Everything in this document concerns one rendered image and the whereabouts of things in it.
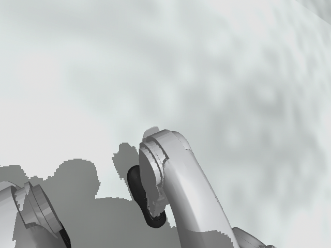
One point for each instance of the left robot foot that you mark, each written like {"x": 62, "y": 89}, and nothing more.
{"x": 65, "y": 237}

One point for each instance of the right robot hand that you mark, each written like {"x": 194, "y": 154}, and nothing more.
{"x": 246, "y": 240}

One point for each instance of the right robot foot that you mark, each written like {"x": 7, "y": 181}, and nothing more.
{"x": 139, "y": 195}

